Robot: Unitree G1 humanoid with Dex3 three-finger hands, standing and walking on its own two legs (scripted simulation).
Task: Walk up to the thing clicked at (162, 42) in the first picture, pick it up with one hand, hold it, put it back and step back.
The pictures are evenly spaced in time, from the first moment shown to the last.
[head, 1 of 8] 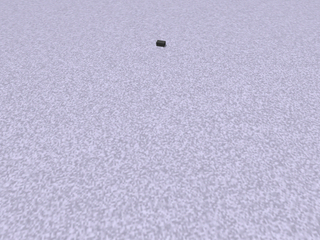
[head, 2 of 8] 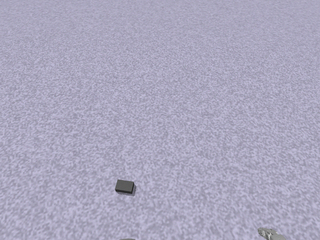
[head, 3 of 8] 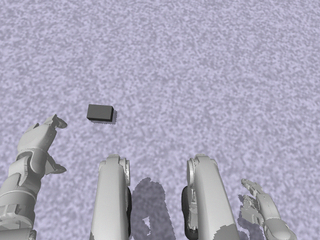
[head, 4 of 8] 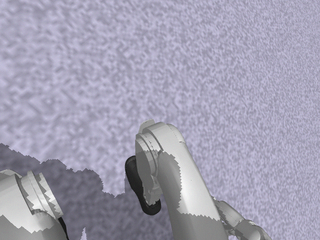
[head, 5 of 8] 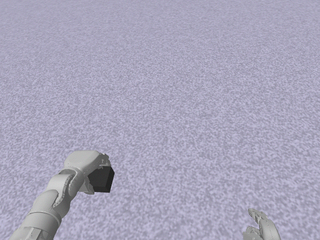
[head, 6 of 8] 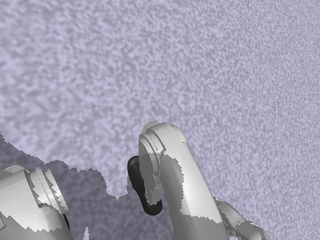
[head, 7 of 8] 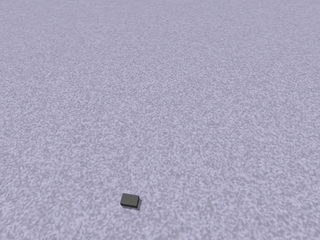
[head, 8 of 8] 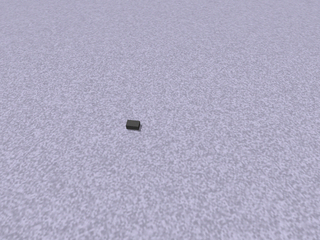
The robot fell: no
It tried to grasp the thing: yes
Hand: left
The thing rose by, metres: 0.68
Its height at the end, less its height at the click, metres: +0.00
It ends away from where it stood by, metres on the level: 0.02
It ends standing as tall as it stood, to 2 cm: yes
